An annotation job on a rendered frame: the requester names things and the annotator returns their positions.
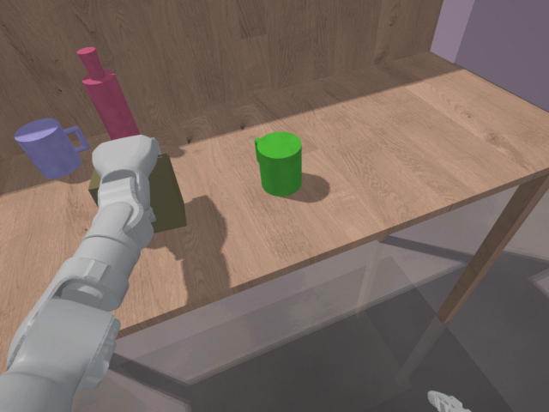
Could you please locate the robot left hand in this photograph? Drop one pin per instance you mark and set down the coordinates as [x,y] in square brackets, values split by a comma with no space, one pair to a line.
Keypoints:
[139,151]

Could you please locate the sponge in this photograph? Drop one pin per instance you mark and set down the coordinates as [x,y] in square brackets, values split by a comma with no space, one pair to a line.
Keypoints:
[165,196]

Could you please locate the left robot upper arm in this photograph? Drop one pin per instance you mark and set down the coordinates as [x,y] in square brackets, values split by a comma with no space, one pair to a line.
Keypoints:
[68,348]

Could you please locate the table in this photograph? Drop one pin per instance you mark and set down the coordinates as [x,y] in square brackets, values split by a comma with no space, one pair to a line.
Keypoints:
[391,135]

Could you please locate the robot right hand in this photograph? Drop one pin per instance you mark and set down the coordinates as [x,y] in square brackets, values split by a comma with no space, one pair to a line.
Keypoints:
[444,403]

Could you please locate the robot left forearm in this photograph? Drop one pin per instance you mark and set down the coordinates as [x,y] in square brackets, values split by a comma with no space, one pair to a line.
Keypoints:
[97,275]

